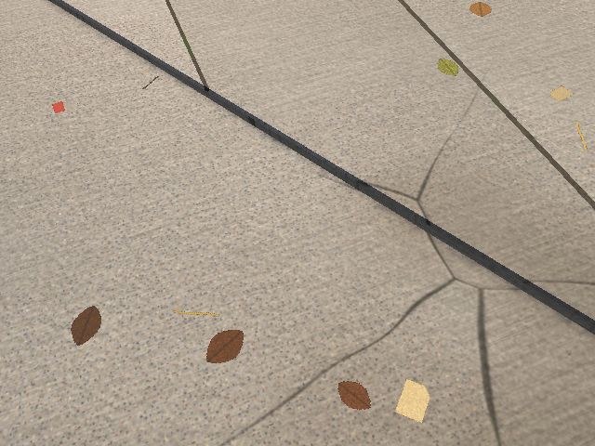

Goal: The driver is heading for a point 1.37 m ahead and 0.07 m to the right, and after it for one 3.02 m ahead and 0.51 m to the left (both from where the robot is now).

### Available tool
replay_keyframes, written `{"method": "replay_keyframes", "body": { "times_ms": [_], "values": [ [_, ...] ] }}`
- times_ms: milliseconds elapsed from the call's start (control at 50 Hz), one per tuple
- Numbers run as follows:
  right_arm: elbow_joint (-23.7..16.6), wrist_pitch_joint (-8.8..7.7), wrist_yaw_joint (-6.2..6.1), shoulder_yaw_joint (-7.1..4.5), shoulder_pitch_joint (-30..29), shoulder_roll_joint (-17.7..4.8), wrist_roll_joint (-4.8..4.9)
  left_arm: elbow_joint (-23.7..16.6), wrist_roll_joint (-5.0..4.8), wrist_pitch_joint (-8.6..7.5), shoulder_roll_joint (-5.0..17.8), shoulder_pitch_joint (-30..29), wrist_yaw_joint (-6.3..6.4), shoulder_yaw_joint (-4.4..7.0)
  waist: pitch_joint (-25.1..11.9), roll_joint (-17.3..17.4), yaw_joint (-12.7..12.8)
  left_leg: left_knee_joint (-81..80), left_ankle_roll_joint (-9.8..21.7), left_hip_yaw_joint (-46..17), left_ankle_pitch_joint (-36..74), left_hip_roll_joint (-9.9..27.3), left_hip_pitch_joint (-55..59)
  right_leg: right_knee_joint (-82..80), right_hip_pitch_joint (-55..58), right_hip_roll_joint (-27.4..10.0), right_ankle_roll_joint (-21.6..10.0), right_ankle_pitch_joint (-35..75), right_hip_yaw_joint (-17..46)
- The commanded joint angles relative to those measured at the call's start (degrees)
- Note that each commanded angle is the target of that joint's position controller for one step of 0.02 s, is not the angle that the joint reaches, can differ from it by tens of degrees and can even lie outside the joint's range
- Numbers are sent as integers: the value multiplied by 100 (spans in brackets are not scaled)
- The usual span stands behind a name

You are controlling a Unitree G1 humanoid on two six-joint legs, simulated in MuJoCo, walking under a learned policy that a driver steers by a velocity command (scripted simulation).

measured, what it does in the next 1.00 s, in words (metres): walks ahead: left foot, then right foot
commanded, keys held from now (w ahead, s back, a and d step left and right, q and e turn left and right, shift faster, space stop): q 0.16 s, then no key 0.42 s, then w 0.42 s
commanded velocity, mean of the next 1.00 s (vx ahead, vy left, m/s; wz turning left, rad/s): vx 0.12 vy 0.00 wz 0.23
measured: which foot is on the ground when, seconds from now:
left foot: up 0.00-0.16, down 0.18-1.00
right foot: down 0.00-0.18, up 0.20-0.54, down 0.56-0.82, up 0.84-1.00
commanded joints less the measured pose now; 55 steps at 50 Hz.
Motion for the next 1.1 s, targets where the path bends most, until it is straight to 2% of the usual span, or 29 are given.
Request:
{"method": "replay_keyframes", "body": {
  "times_ms": [20, 100, 160, 180, 200, 220, 240, 280, 300, 340, 420, 500, 560, 580, 600, 620, 640, 680, 720, 760, 800, 820, 840, 860, 880, 920, 980, 1040, 1100],
  "values": [
    [-574, -84, 62, -18, -211, -197, -18, -290, -25, 1, 1087, -46, 32, 333, -877, -1328, 113, -788, 8, 233, 75, 223, 55, -624, 1134, -1372, -1239, 2184, 783],
    [-597, -46, 166, -75, -104, -323, -20, -226, -132, 5, 1236, -119, -47, 405, -876, -1408, 91, -1842, 241, 504, 282, 225, 726, -533, 1014, -1555, -1185, 1895, 613],
    [-409, -44, 203, -157, 416, -346, -43, -108, -262, 2, 1135, -111, -62, 396, -838, -1119, -191, -3436, 682, 693, 1367, -23, 1792, 140, 539, -1341, -674, 1134, 198],
    [-410, -64, 153, -234, 552, -606, -67, 2, -182, -1, 890, 178, -95, 336, -791, -257, -139, -3918, 965, -148, 2395, 424, 2571, 1049, -300, -962, -181, 180, -269],
    [-608, -95, 53, -327, 511, -1225, -110, -241, 151, -4, 504, 154, -141, 177, -750, 1699, 46, -3892, 1793, -2210, 4603, 2027, 3194, 2789, -1918, -149, 428, -2621, -667],
    [-622, -229, 109, -269, 680, -1092, -349, -388, 35, -32, 823, -441, -73, 273, -1054, 1299, -504, -4154, 2600, -2583, 4294, 2442, 2559, 3735, -2053, 58, 449, -2907, 200],
    [-555, -333, 125, -193, 460, -906, -377, -332, -114, 0, 1004, -499, -39, 339, -789, 804, -365, -4209, 2396, -2030, 3774, 2094, 2334, 4081, -2040, -75, 394, -2473, 354],
    [-521, -396, 75, -70, -97, -525, -180, -84, -97, 70, 964, -260, 18, 373, -647, 524, -110, -4148, 1838, -1366, 3319, 1526, 2226, 3955, -1965, -168, 399, -1660, 426],
    [-508, -396, 43, -15, -241, -446, -142, -31, -64, 88, 944, -129, 21, 376, -665, 554, -18, -4130, 1793, -1156, 3662, 1397, 2084, 4008, -1728, -123, 464, -1342, 385],
    [-454, -404, 1, 69, -251, -270, -198, 45, -112, 76, 817, 24, -18, 341, -814, 534, 48, -4121, 1798, -917, 3893, 1267, 2084, 3852, -1363, -68, 536, -987, 346],
    [-302, -390, -21, 69, -173, -295, -206, 18, -118, 73, 564, -201, -74, 199, -723, 562, -128, -4096, 1794, -937, 3332, 1226, 2241, 2260, -872, -150, 545, -932, 340],
    [-128, -353, 47, 75, -165, -342, -206, 53, -155, 56, 672, -164, -109, 195, -521, 586, -220, -4085, 1914, -1261, 2803, 1294, 1951, 1222, -223, -73, 471, -1124, 237],
    [65, -393, 74, 179, -176, -103, -129, 219, -49, -27, 594, 171, -147, 141, -499, 239, 55, -3928, 1489, -1199, 2402, 1002, 1594, -523, 873, -106, 267, 613, 312],
    [119, -454, 87, 213, -10, -6, -224, 212, 13, -52, 840, 259, -128, 169, -654, -135, -55, -3747, 1191, -1018, 1966, 754, 1395, -449, 1352, -518, 131, 1705, 732],
    [161, -505, 129, 185, 304, -19, -268, 323, -45, -51, 1168, 219, -128, 254, -775, -848, -393, -3767, 971, -522, 1071, 269, 1355, -84, 1316, -562, -133, 1159, 670],
    [190, -491, 113, 196, -15, -60, -283, 338, -117, -50, 919, 194, -164, 236, -719, -905, -136, -3513, 793, -154, 340, -32, 1526, -255, 821, -431, -328, -540, 689],
    [153, -466, 93, 152, -262, -155, -232, 342, -99, -62, 832, 237, -174, 210, -467, -894, -16, -3180, 772, 17, -232, -159, 1368, -500, 499, -421, -420, -1846, 838],
    [110, -460, 64, 137, -282, -37, -144, 383, -106, -135, 912, 393, -144, 209, 49, -1289, 17, -2547, 795, 294, -551, -257, 810, -1072, 215, -831, -693, -3160, 1561],
    [99, -583, 105, 120, -255, 54, -69, 446, -170, -201, 1050, 555, -109, 245, 356, -1545, 21, -2073, 839, 411, -93, -93, 593, -1471, 111, -1456, -1065, -3423, 2391],
    [199, -720, 175, 111, -8, 153, -17, 381, -239, -200, 1052, 308, -100, 234, 379, -1423, -185, -2613, 1019, 420, -82, 12, 1095, -1425, -153, -1383, -999, -3035, 2161],
    [545, -784, 217, 40, 646, 91, -39, 265, -255, -195, 866, -30, -124, 178, 190, -1086, -494, -3427, 1112, 349, 535, -19, 2443, -783, -793, -821, -649, -2263, 1353],
    [686, -809, 199, -64, 1144, -246, -80, 122, -230, -249, 536, -210, -134, 78, 22, -234, -625, -3961, 1356, -795, -166, 608, 2990, 418, -1376, -281, -307, -1682, 651],
    [740, -849, 246, -189, 1590, -723, -85, -99, -250, -360, 411, -375, -121, 39, -19, 1038, -742, -4911, 1954, -2827, -1010, 1690, 3450, 2034, -2231, 269, -8, -1417, -19],
    [730, -919, 257, -135, 1642, -637, -147, -203, -323, -451, 734, -517, -110, 130, 203, 1052, -753, -5216, 2433, -3808, -789, 2236, 3461, 3154, -2964, 182, -51, -2126, 449],
    [702, -985, 234, -49, 1473, -395, -137, -121, -376, -513, 813, -284, -154, 176, 302, 636, -532, -5097, 2393, -3462, -486, 2196, 3622, 3720, -3324, -68, -178, -1850, 661],
    [667, -1019, 209, -7, 1287, -293, -115, 2, -300, -594, 701, -181, -238, 159, 183, 199, -402, -5099, 2026, -2480, 262, 1850, 3800, 3711, -3524, -364, -345, -951, 609],
    [726, -923, 177, 78, 1366, -113, -120, -27, -222, -586, 488, -433, -397, 110, 73, 261, -418, -5241, 1744, -1298, 2029, 1383, 3541, 2960, -3046, -428, -184, -154, 281],
    [813, -850, 97, 66, 1520, -263, -85, -227, -200, -565, 202, -958, -480, -17, 140, 231, -547, -5312, 1679, -602, 2590, 1142, 3096, 1767, -2492, -252, 54, 559, 10],
    [921, -834, 64, 31, 1731, -471, -82, -389, -251, -568, 240, -1390, -541, -50, 292, 326, -655, -5435, 1657, -405, 2388, 1194, 2663, 916, -1808, -42, 98, 1142, -132]
  ]
}}
Next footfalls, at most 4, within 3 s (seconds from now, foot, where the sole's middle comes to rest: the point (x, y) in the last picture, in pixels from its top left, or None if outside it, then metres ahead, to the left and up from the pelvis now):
0.18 left None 0.03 0.14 -0.78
0.56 right None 0.06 -0.10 -0.78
1.26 right None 0.42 -0.03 -0.78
1.72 left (234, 385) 0.59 0.22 -0.78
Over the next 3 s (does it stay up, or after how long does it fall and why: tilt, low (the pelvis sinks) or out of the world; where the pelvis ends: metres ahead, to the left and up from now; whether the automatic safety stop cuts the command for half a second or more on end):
stays up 0.82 0.07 -0.03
